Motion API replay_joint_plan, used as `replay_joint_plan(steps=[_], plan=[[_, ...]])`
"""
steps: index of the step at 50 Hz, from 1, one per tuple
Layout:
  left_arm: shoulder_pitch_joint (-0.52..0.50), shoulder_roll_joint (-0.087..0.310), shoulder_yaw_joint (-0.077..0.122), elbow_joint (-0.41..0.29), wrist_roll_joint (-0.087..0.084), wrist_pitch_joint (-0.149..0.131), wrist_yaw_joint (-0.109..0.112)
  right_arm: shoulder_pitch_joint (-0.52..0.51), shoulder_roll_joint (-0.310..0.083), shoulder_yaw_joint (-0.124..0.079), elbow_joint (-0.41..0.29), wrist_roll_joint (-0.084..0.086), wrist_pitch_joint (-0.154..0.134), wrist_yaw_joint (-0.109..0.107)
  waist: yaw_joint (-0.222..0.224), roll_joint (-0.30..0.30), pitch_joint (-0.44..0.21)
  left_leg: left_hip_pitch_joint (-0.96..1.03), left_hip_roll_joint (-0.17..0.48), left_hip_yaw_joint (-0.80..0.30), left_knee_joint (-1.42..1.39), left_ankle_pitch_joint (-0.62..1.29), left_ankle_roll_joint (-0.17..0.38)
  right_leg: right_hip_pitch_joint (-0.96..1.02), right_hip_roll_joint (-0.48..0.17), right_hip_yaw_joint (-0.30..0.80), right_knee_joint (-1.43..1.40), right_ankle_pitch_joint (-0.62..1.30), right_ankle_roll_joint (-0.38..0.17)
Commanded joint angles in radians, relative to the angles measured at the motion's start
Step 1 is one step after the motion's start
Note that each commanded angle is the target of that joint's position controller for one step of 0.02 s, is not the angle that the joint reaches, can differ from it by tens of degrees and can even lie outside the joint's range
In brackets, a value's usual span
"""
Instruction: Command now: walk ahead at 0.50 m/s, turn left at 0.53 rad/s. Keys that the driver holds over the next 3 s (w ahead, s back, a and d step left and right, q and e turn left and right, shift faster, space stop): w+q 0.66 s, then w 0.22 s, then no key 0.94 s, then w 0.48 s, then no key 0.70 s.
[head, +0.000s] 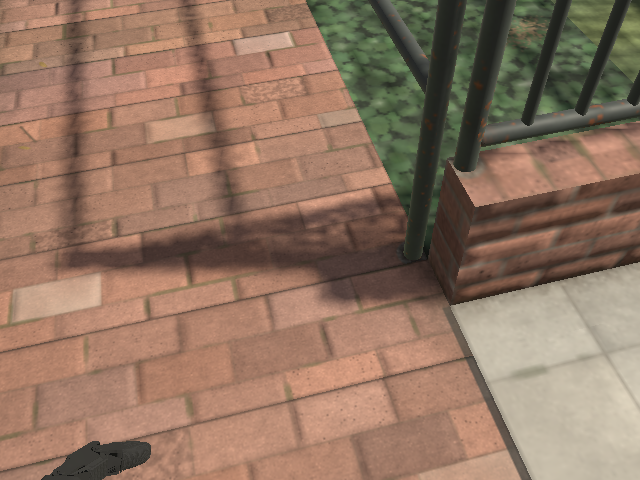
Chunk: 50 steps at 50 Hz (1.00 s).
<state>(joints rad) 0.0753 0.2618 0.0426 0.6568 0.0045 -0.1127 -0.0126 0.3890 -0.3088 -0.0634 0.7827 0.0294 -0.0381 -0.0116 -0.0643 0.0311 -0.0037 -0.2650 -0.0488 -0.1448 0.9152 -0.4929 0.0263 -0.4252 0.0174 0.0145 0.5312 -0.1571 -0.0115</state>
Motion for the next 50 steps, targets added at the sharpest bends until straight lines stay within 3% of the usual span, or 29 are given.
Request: replay_joint_plan(steps=[1,2,4,9,13,17,19,20,21,22,23,24,25,26,27,28,29,31,34,37,38,41,44,45,46,47,48,49,50], plan=[[0.231,0.143,0.052,0.006,0.000,0.010,0.009,-0.066,-0.129,-0.024,-0.117,0.001,-0.019,-0.001,0.144,-0.143,-0.089,-0.550,0.099,0.019,0.353,0.069,-0.013,0.548,-0.364,0.477,-0.244,-0.239,-0.178],[0.188,0.115,0.043,0.012,0.003,0.013,0.008,-0.094,-0.117,-0.026,-0.127,-0.006,-0.015,0.002,0.123,-0.131,-0.035,-0.528,0.123,0.023,0.314,0.123,-0.020,0.457,-0.323,0.380,-0.270,-0.135,-0.168],[0.145,0.096,0.038,0.023,0.008,0.010,0.009,-0.097,-0.082,-0.027,-0.137,0.000,0.001,0.012,0.086,-0.167,0.008,-0.457,0.158,0.035,0.261,0.177,-0.026,0.342,-0.278,0.243,-0.323,-0.021,-0.154],[0.153,0.155,0.061,0.066,0.003,-0.002,0.016,-0.175,-0.031,-0.010,-0.186,-0.012,0.018,0.024,0.082,-0.106,0.029,-0.473,0.174,0.056,0.082,0.318,-0.050,0.328,-0.294,0.069,-0.379,0.164,-0.182],[0.173,0.186,0.068,0.095,-0.006,0.010,0.022,-0.284,-0.019,-0.002,-0.214,-0.008,0.008,0.048,0.121,-0.092,0.050,-0.415,0.155,0.111,-0.137,0.494,-0.032,0.353,-0.271,-0.068,-0.379,0.200,-0.147],[0.215,0.220,0.079,0.127,-0.020,0.030,0.022,-0.370,-0.032,-0.005,-0.258,-0.005,0.008,0.068,0.137,-0.091,0.081,-0.391,0.135,0.160,-0.248,0.458,0.010,0.441,-0.301,-0.133,-0.346,0.256,-0.116],[0.211,0.247,0.088,0.131,-0.034,0.041,0.023,-0.349,-0.059,-0.020,-0.267,-0.009,0.012,0.072,0.105,-0.115,0.052,-0.305,0.084,0.210,-0.273,0.356,0.051,0.482,-0.303,-0.172,-0.244,0.532,-0.097],[0.210,0.268,0.094,0.133,-0.042,0.048,0.029,-0.295,-0.086,-0.034,-0.264,-0.014,0.017,0.070,0.066,-0.123,0.013,-0.227,0.047,0.238,-0.292,0.295,0.073,0.497,-0.299,-0.191,-0.130,0.681,-0.083],[0.203,0.266,0.092,0.133,-0.044,0.056,0.033,-0.161,-0.123,-0.059,-0.231,-0.012,0.020,0.064,-0.016,-0.103,-0.059,-0.037,-0.001,0.263,-0.349,0.329,0.106,0.453,-0.273,-0.226,0.061,0.761,-0.060],[0.225,0.228,0.076,0.124,-0.025,0.054,0.035,0.020,-0.187,-0.093,-0.178,-0.006,0.029,0.047,-0.092,-0.053,-0.156,0.279,0.006,0.188,-0.348,0.376,0.149,0.252,-0.236,-0.235,0.322,0.626,-0.023],[0.300,0.083,0.029,0.064,0.027,0.037,0.023,0.023,-0.313,-0.112,-0.175,0.004,0.028,0.031,0.007,0.245,-0.213,0.608,0.281,-0.336,-0.413,0.281,0.310,-0.208,-0.066,-0.208,0.701,-0.291,0.046],[0.241,0.127,0.024,0.043,-0.003,0.000,0.011,0.049,-0.275,-0.093,-0.216,-0.002,0.009,0.039,-0.041,0.189,-0.411,0.695,0.391,-0.722,-0.594,0.072,0.412,-0.337,0.011,0.050,0.869,-0.454,0.046],[0.134,0.198,0.043,0.016,-0.045,-0.020,0.003,0.024,-0.204,-0.072,-0.202,-0.012,-0.007,0.045,-0.067,0.100,-0.281,0.625,0.364,-0.594,-0.625,0.108,0.348,-0.427,-0.043,0.084,0.869,-0.357,0.027],[0.107,0.183,0.034,0.008,-0.042,-0.031,0.004,-0.018,-0.177,-0.063,-0.197,-0.011,-0.016,0.043,-0.035,0.056,-0.178,0.488,0.322,-0.469,-0.621,0.182,0.314,-0.414,-0.083,0.075,0.791,-0.274,0.011],[0.106,0.178,0.035,0.020,-0.016,-0.034,0.013,-0.091,-0.148,-0.053,-0.204,-0.013,-0.018,0.040,0.012,-0.004,-0.114,0.342,0.283,-0.373,-0.620,0.297,0.284,-0.348,-0.116,0.075,0.702,-0.218,0.014],[0.122,0.190,0.043,0.026,0.000,-0.026,0.015,-0.140,-0.123,-0.043,-0.219,-0.024,-0.020,0.037,0.052,0.010,-0.088,0.234,0.253,-0.306,-0.633,0.412,0.274,-0.269,-0.136,0.083,0.640,-0.185,0.017],[0.136,0.190,0.045,0.030,0.004,-0.014,0.013,-0.164,-0.116,-0.040,-0.228,-0.030,-0.019,0.034,0.074,0.019,-0.075,0.168,0.237,-0.279,-0.655,0.459,0.273,-0.220,-0.139,0.082,0.608,-0.167,0.024],[0.138,0.160,0.039,0.032,0.012,0.005,0.013,-0.162,-0.124,-0.042,-0.217,-0.025,-0.024,0.025,0.087,0.012,-0.056,0.085,0.224,-0.229,-0.677,0.546,0.284,-0.189,-0.130,0.060,0.527,-0.143,0.051],[0.052,0.115,0.020,0.006,0.013,0.016,0.011,-0.120,-0.154,-0.050,-0.184,-0.015,-0.022,0.000,0.064,0.010,-0.018,0.026,0.187,-0.158,-0.693,0.510,0.256,-0.188,-0.107,0.053,0.328,0.034,0.083],[-0.050,0.088,0.004,-0.009,0.004,0.009,-0.003,-0.080,-0.146,-0.043,-0.153,-0.014,-0.019,-0.012,0.014,0.031,0.011,0.002,0.155,-0.102,-0.695,0.405,0.206,-0.118,-0.074,0.039,0.113,0.247,0.087],[-0.075,0.100,0.007,-0.014,0.009,0.003,-0.008,-0.059,-0.158,-0.045,-0.138,-0.021,-0.017,-0.008,0.001,0.032,0.018,-0.005,0.161,-0.107,-0.694,0.384,0.197,-0.088,-0.065,0.036,0.092,0.283,0.086],[-0.130,0.122,0.013,-0.036,-0.003,-0.006,-0.020,-0.013,-0.153,-0.042,-0.102,-0.015,-0.013,-0.002,-0.023,0.044,0.043,0.082,0.197,-0.146,-0.644,0.357,0.187,-0.113,-0.060,0.046,0.019,0.251,0.060],[-0.111,0.144,0.024,-0.042,-0.002,-0.014,-0.028,0.001,-0.158,-0.044,-0.080,-0.018,-0.002,-0.002,-0.008,0.074,0.045,0.184,0.239,-0.195,-0.571,0.445,0.166,-0.104,-0.047,0.034,-0.030,0.123,0.015],[-0.072,0.153,0.030,-0.033,0.005,-0.018,-0.027,-0.011,-0.156,-0.042,-0.077,-0.020,0.003,-0.003,0.016,0.086,0.037,0.201,0.227,-0.190,-0.516,0.565,0.147,-0.052,-0.032,0.016,-0.060,0.101,-0.005],[0.013,0.177,0.045,-0.010,0.019,-0.023,-0.023,-0.023,-0.138,-0.035,-0.080,-0.022,0.007,-0.005,0.063,0.071,-0.019,0.209,0.174,-0.152,-0.394,0.744,0.115,0.074,-0.016,-0.005,-0.100,0.159,-0.034],[0.131,0.224,0.057,0.002,0.038,-0.031,-0.020,-0.028,-0.106,-0.020,-0.100,-0.035,0.008,-0.009,0.115,0.025,-0.160,0.122,0.113,-0.102,-0.184,0.711,0.069,0.314,-0.128,0.082,-0.032,0.408,-0.091],[0.250,0.292,0.077,0.027,0.053,-0.022,-0.018,0.093,-0.058,-0.001,-0.099,-0.023,-0.003,-0.012,0.117,-0.192,-0.334,-0.210,-0.027,-0.002,0.203,0.365,-0.021,0.707,-0.339,0.411,-0.008,0.527,-0.272],[0.300,0.229,0.065,0.052,0.014,-0.009,-0.029,0.142,-0.083,-0.001,-0.079,-0.025,-0.011,-0.009,0.122,-0.307,-0.395,-0.333,-0.073,-0.044,0.386,-0.148,-0.051,0.760,-0.432,0.638,-0.109,0.551,-0.333],[0.248,0.181,0.049,0.042,-0.008,0.000,-0.027,0.076,-0.150,-0.020,-0.078,-0.009,-0.006,-0.007,0.129,-0.192,-0.271,-0.391,-0.023,-0.079,0.470,-0.112,-0.057,0.655,-0.410,0.533,-0.114,0.482,-0.295]])
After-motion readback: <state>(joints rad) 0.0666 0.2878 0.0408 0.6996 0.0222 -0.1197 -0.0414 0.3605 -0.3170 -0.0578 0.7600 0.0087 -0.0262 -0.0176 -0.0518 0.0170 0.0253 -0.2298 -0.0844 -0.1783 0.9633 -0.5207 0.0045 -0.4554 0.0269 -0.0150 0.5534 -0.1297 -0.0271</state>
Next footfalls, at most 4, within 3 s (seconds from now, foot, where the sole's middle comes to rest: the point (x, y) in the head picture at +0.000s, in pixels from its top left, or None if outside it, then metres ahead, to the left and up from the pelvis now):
0.44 left None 0.36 0.19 -0.76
0.94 right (273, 385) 0.70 0.11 -0.76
1.30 left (163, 427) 0.62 0.34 -0.76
2.50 right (205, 271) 1.03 0.28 -0.77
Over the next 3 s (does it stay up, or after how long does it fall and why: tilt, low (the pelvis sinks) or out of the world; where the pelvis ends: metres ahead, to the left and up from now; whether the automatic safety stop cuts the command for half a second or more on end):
stays up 0.92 0.31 0.01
